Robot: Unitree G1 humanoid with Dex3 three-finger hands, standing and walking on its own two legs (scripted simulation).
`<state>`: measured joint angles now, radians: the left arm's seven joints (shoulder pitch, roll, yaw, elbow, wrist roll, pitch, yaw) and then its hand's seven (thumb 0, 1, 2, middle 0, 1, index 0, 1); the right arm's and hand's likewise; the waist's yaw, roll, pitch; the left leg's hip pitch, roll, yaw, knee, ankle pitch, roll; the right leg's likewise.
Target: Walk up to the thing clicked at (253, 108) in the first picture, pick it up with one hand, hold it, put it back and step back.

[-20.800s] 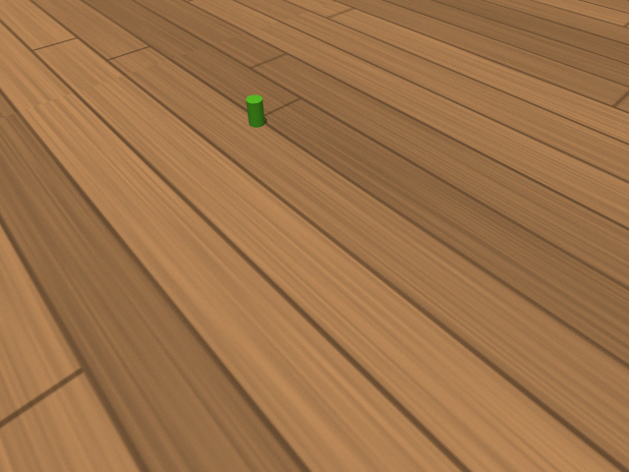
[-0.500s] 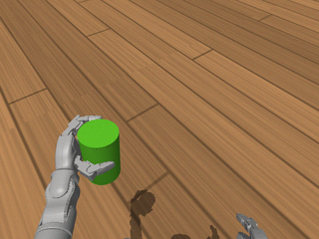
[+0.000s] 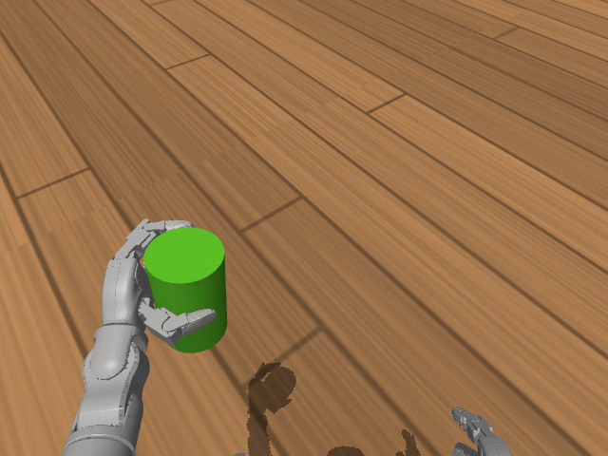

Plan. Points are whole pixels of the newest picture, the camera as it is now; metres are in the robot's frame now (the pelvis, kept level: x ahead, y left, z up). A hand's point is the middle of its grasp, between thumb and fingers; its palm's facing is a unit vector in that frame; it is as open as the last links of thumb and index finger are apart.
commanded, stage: hold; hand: left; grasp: from the side
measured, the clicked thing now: (190, 292) +0.32 +0.16 +0.04
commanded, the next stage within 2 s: crouch in 0.48 s
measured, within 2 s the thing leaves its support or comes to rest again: neither
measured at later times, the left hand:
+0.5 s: hand (181, 285) +0.32 +0.16 +0.06, palm faces +0.07 -1.00 +0.00, open 12.4 cm
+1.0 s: hand (192, 314) +0.33 +0.17 -0.04, palm faces +0.13 -0.99 +0.02, open 12.4 cm
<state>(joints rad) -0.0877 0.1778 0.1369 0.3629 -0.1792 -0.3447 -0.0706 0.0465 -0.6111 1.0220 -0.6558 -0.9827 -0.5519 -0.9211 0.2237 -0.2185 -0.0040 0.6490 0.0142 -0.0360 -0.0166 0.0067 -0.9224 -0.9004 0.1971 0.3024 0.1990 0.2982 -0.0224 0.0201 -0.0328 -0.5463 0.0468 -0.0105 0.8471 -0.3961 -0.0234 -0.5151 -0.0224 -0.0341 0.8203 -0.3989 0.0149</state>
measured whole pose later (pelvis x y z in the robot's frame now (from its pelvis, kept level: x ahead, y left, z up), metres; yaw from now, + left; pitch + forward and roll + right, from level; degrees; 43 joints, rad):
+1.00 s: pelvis -0.02 +0.00 -0.05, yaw +0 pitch +15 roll -1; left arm -0.22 0.18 0.21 0.63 -0.16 -0.56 -0.07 0.04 -0.61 1.02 -0.67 -0.97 -0.56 -0.91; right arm 0.19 -0.23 -0.02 0.65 -0.02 -0.08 0.02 0.00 -0.90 -0.90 0.20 0.30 0.20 0.30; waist -0.05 -0.01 -0.07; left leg -0.91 0.04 -0.02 1.11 -0.46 -0.02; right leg -0.88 -0.03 -0.03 1.09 -0.47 0.01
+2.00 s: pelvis -0.09 +0.00 -0.40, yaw -6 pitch +28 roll -5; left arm -0.67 0.44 0.51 1.14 -0.11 -0.80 -0.18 0.04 -0.61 1.03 -0.65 -0.98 -0.55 -0.92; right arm 0.10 -0.28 0.09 0.73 -0.13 0.00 0.10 0.00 -0.92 -0.90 0.20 0.30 0.20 0.30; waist -0.15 -0.04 -0.05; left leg -2.21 0.03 -0.14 2.37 -0.65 -0.04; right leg -2.16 0.00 -0.06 2.31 -0.65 0.02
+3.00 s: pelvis -0.09 +0.02 -0.45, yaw -11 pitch +18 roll -11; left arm -0.63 0.63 0.56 1.27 -0.11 -0.96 -0.12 0.03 -0.61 1.03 -0.66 -0.97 -0.56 -0.91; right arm -0.07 -0.34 0.30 0.65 -0.25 0.03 0.15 0.00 -0.93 -0.90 0.20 0.30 0.20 0.30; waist -0.22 -0.17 0.17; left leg -2.26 0.02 -0.28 2.60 -0.69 -0.04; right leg -2.16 0.04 -0.15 2.45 -0.64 0.05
